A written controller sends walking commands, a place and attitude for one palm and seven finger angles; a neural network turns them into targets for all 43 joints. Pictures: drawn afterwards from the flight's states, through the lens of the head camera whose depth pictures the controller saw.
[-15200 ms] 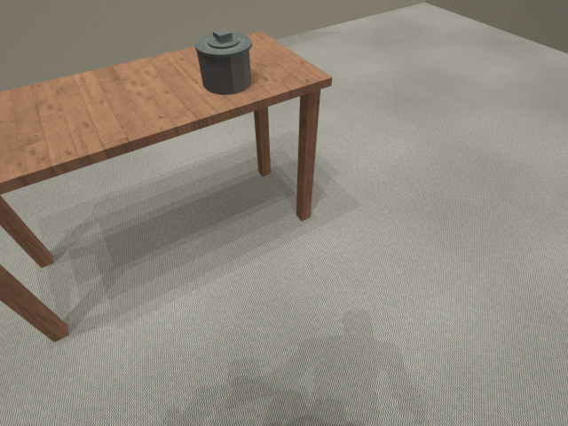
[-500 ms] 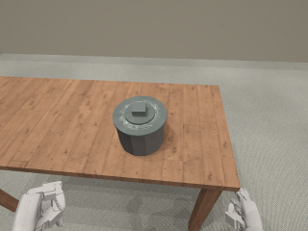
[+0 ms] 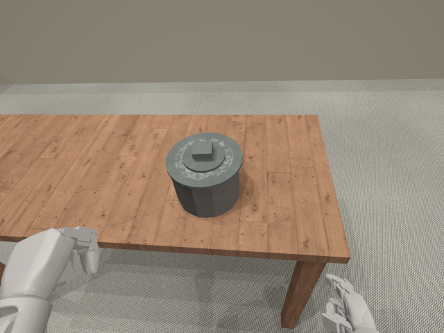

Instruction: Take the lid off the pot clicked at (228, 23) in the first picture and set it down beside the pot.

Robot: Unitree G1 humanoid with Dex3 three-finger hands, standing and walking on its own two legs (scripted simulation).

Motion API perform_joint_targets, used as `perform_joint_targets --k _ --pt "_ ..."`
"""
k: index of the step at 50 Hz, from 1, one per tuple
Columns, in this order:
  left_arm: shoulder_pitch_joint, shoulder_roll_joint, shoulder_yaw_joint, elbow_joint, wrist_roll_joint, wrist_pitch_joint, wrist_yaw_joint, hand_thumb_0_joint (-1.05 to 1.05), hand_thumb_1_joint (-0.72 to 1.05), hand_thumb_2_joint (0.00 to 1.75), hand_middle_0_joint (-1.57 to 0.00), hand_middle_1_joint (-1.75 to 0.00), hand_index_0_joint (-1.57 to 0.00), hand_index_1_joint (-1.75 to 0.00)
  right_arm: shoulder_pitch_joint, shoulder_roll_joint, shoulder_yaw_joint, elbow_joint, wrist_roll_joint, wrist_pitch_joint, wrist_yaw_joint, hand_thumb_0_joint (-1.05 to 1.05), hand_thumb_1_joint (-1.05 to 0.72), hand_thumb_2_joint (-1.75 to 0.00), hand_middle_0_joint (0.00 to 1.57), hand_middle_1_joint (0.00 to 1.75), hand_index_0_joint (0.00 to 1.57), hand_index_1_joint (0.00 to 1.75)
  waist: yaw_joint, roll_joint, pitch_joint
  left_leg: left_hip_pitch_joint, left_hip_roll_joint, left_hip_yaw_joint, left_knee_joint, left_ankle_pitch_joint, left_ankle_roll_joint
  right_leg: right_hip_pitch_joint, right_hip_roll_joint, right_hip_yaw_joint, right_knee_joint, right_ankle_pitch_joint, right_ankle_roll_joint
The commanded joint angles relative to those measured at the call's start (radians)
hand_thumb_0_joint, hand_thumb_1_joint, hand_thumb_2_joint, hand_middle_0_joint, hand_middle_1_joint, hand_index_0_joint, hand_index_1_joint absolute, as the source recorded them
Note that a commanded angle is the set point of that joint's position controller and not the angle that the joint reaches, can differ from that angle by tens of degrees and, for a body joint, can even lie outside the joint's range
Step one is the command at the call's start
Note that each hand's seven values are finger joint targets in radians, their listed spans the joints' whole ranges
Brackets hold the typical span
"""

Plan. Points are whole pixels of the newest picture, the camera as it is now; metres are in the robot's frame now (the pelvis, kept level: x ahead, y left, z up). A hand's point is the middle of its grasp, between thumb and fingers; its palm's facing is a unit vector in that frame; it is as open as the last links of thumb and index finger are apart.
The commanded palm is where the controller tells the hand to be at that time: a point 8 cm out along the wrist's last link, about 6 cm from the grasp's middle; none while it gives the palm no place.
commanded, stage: reach forward and open the fingers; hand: left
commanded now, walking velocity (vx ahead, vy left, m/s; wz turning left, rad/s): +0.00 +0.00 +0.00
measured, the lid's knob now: (202, 149) +0.45 +0.11 +0.09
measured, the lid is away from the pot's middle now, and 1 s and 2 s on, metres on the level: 0.00 0.00 0.00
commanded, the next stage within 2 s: move the open hand above the knob in 0.94 s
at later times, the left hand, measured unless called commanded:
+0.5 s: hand (74, 237) +0.21 +0.26 +0.12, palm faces -0.19 -0.03 -0.98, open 5.9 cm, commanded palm +0.20 +0.25 +0.18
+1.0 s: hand (77, 197) +0.26 +0.27 +0.16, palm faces -0.12 -0.02 -0.99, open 10.0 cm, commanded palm +0.24 +0.26 +0.22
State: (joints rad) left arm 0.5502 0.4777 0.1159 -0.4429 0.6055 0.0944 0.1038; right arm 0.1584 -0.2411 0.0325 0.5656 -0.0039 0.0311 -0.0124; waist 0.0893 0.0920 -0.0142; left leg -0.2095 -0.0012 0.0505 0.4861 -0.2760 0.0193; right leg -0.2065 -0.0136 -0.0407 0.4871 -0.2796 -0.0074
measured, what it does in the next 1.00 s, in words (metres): stands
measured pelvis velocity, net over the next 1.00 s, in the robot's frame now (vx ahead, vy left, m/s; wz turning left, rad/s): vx -0.03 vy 0.01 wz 0.04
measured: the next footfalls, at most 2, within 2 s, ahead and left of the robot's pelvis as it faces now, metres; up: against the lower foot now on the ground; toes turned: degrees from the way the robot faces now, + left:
none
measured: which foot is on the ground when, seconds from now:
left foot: down 0.00-1.00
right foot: down 0.00-1.00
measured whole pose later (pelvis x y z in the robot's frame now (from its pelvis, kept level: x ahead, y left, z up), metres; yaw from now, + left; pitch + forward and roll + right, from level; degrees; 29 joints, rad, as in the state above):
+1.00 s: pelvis -0.03 +0.01 +0.00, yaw +2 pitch -1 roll +0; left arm -0.13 0.67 0.00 -0.11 0.76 0.09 -0.32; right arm 0.11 -0.30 0.02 0.57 0.05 0.07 0.00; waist 0.06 0.14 0.02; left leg -0.21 -0.04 0.02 0.41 -0.18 0.04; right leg -0.20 -0.05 -0.07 0.42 -0.21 0.01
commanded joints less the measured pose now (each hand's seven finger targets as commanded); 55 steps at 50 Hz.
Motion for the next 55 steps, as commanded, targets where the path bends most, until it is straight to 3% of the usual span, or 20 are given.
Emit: perform_joint_targets --k 1,3,5,6,7,10,11,13,15,16,20,21,25,26,29,32,40,47,50,55 --pt "-0.139 0.272 0.106 -0.134 0.213 0.046 -0.045 0.0 0.64 1.0 -1.19 -1.18 -1.19 -1.18 -0.21 -0.117 -0.041 -0.188 0.028 0.02 0.006 0.0 -0.9 -0.9 0.2 0.3 0.2 0.3 -0.003 -0.017 -0.137 0.004 0.015 -0.042 -0.081 0.213 0.01 0.042 0.02 0.032 -0.069 0.124 -0.029" --pt "-0.186 0.294 0.085 -0.063 0.211 0.034 -0.11 0.0 0.58 1.04 -1.17 -1.11 -1.17 -1.11 -0.205 -0.121 -0.045 -0.171 0.037 0.018 -0.001 0.0 -0.9 -0.9 0.2 0.3 0.2 0.3 -0.015 -0.058 -0.125 0.027 0.008 -0.051 -0.082 0.228 0.022 0.036 0.011 0.027 -0.092 0.154 -0.014" --pt "-0.244 0.346 0.106 -0.094 0.186 0.013 -0.179 0.0 0.51 1.07 -1.15 -1.04 -1.15 -1.04 -0.248 -0.125 -0.045 -0.179 0.048 0.005 -0.004 0.0 -0.9 -0.9 0.2 0.3 0.2 0.3 -0.016 -0.011 -0.15 0.054 0.001 -0.061 -0.084 0.251 0.028 0.057 0.01 0.038 -0.099 0.201 -0.011" --pt "-0.247 0.316 0.069 -0.084 0.165 -0.002 -0.215 0.0 0.48 1.09 -1.14 -1.0 -1.14 -1.0 -0.214 -0.118 -0.049 -0.18 0.044 -0.001 -0.01 0.0 -0.9 -0.9 0.2 0.3 0.2 0.3 -0.027 -0.038 -0.15 0.051 -0.005 -0.057 -0.08 0.27 0.034 0.066 0.003 0.018 -0.098 0.221 -0.001" --pt "-0.278 0.384 0.118 -0.044 0.161 -0.016 -0.243 0.0 0.45 1.1 -1.13 -0.97 -1.13 -0.97 -0.198 -0.13 -0.049 -0.158 0.04 -0.002 -0.015 0.0 -0.9 -0.9 0.2 0.3 0.2 0.3 -0.026 -0.076 -0.149 0.053 -0.009 -0.062 -0.085 0.281 0.035 0.058 0.002 0.017 -0.111 0.241 0.006" --pt "-0.334 0.456 0.188 -0.021 0.151 -0.059 -0.3 0.0 0.36 1.13 -1.09 -0.86 -1.09 -0.86 -0.209 -0.131 -0.048 -0.161 0.043 -0.011 -0.02 0.0 -0.9 -0.9 0.2 0.3 0.2 0.3 -0.021 -0.074 -0.128 0.071 -0.01 -0.059 -0.085 0.303 0.038 0.062 0.005 0.026 -0.128 0.284 0.006" --pt "-0.362 0.394 0.131 0.009 0.142 -0.077 -0.312 0.0 0.34 1.14 -1.08 -0.83 -1.08 -0.83 -0.181 -0.121 -0.049 -0.159 0.042 -0.009 -0.021 0.0 -0.9 -0.9 0.2 0.3 0.2 0.3 -0.036 -0.074 -0.103 0.062 -0.015 -0.051 -0.087 0.292 0.039 0.056 0.0 0.005 -0.13 0.264 0.01" --pt "-0.417 0.388 0.13 0.024 0.128 -0.106 -0.317 0.0 0.28 1.16 -1.05 -0.76 -1.05 -0.76 -0.172 -0.126 -0.056 -0.155 0.045 -0.007 -0.021 0.0 -0.9 -0.9 0.2 0.3 0.2 0.3 -0.035 -0.059 -0.096 0.078 -0.014 -0.055 -0.104 0.271 0.036 0.046 0.001 0.001 -0.151 0.231 0.01" --pt "-0.421 0.443 0.193 0.03 0.135 -0.117 -0.314 0.0 0.23 1.17 -1.03 -0.68 -1.03 -0.68 -0.19 -0.128 -0.057 -0.159 0.046 -0.014 -0.014 0.0 -0.9 -0.9 0.2 0.3 0.2 0.3 -0.016 -0.05 -0.119 0.095 -0.018 -0.056 -0.099 0.284 0.035 0.051 0.008 0.016 -0.154 0.24 0.002" --pt "-0.443 0.387 0.134 0.048 0.129 -0.121 -0.316 0.0 0.2 1.18 -1.02 -0.65 -1.02 -0.65 -0.173 -0.122 -0.055 -0.159 0.045 -0.011 -0.011 0.0 -0.9 -0.9 0.2 0.3 0.2 0.3 -0.028 -0.051 -0.129 0.088 -0.021 -0.049 -0.105 0.273 0.034 0.067 0.0 -0.001 -0.15 0.224 0.006" --pt "-0.516 0.456 0.187 0.067 0.145 -0.105 -0.306 0.0 0.09 1.21 -0.97 -0.51 -0.97 -0.51 -0.194 -0.136 -0.055 -0.156 0.047 -0.012 -0.002 0.0 -0.9 -0.9 0.2 0.3 0.2 0.3 -0.013 -0.031 -0.141 0.092 -0.025 -0.054 -0.111 0.267 0.032 0.072 0.004 0.018 -0.154 0.223 -0.003" --pt "-0.545 0.411 0.135 0.106 0.139 -0.098 -0.311 0.0 0.06 1.22 -0.95 -0.47 -0.95 -0.47 -0.185 -0.131 -0.054 -0.154 0.049 -0.009 -0.004 0.0 -0.9 -0.9 0.2 0.3 0.2 0.3 -0.027 -0.047 -0.131 0.074 -0.024 -0.045 -0.12 0.237 0.031 0.076 -0.003 0.004 -0.156 0.189 0.003" --pt "-0.659 0.454 0.145 0.059 0.145 -0.093 -0.317 0.0 -0.06 1.27 -0.91 -0.33 -0.91 -0.33 -0.216 -0.135 -0.05 -0.166 0.054 -0.02 -0.003 0.0 -0.9 -0.9 0.2 0.3 0.2 0.3 -0.021 -0.015 -0.163 0.1 -0.027 -0.057 -0.121 0.228 0.032 0.075 0.002 0.018 -0.154 0.168 -0.004" --pt "-0.655 0.413 0.101 0.091 0.142 -0.091 -0.325 0.0 -0.09 1.29 -0.9 -0.29 -0.9 -0.29 -0.204 -0.129 -0.052 -0.161 0.053 -0.021 -0.004 0.0 -0.9 -0.9 0.2 0.3 0.2 0.3 -0.027 -0.008 -0.164 0.094 -0.027 -0.048 -0.127 0.22 0.032 0.078 -0.003 0.005 -0.153 0.154 0.0" --pt "-0.682 0.482 0.159 0.107 0.149 -0.082 -0.334 0.0 -0.18 1.32 -0.86 -0.19 -0.86 -0.19 -0.199 -0.143 -0.052 -0.149 0.05 -0.015 -0.004 0.0 -0.9 -0.9 0.2 0.3 0.2 0.3 -0.013 -0.042 -0.178 0.083 -0.026 -0.054 -0.129 0.24 0.03 0.087 -0.007 0.007 -0.149 0.185 0.0" --pt "-0.738 0.445 0.117 0.146 0.138 -0.066 -0.347 0.0 -0.27 1.37 -0.83 -0.08 -0.83 -0.08 -0.194 -0.142 -0.05 -0.155 0.056 -0.012 0.0 0.0 -0.9 -0.9 0.2 0.3 0.2 0.3 -0.028 -0.055 -0.144 0.071 -0.023 -0.053 -0.135 0.212 0.028 0.064 -0.003 -0.002 -0.153 0.154 0.002" --pt "-0.838 0.491 0.143 0.136 0.147 -0.04 -0.364 0.0 -0.28 1.39 -0.83 -0.08 -0.83 -0.08 -0.206 -0.148 -0.047 -0.173 0.063 -0.016 0.007 0.0 -0.9 -0.9 0.2 0.3 0.2 0.3 -0.026 -0.039 -0.173 0.089 -0.02 -0.067 -0.124 0.231 0.028 0.064 0.008 0.002 -0.129 0.163 -0.012" --pt "-0.968 0.441 0.053 0.173 0.158 -0.006 -0.392 0.0 -0.29 1.42 -0.83 -0.08 -0.83 -0.08 -0.201 -0.141 -0.04 -0.164 0.065 -0.003 0.009 0.0 -0.9 -0.9 0.2 0.3 0.2 0.3 -0.036 -0.029 -0.186 0.092 -0.015 -0.079 -0.144 0.224 0.021 0.044 0.004 -0.018 -0.123 0.136 -0.01" --pt "-0.999 0.485 0.09 0.169 0.168 0.009 -0.396 0.0 -0.29 1.43 -0.84 -0.08 -0.84 -0.08 -0.209 -0.147 -0.041 -0.176 0.068 -0.007 0.013 0.0 -0.9 -0.9 0.2 0.3 0.2 0.3 -0.031 -0.02 -0.202 0.102 -0.017 -0.086 -0.123 0.233 0.024 0.043 0.011 -0.007 -0.104 0.146 -0.021" --pt "-1.064 0.385 -0.021 0.178 0.163 0.052 -0.431 0.0 -0.3 1.44 -0.84 -0.08 -0.84 -0.08 -0.223 -0.136 -0.036 -0.186 0.076 -0.009 0.023 0.0 -0.9 -0.9 0.2 0.3 0.2 0.3 -0.041 -0.027 -0.227 0.122 -0.019 -0.094 -0.112 0.264 0.023 0.028 0.011 -0.013 -0.084 0.171 -0.021"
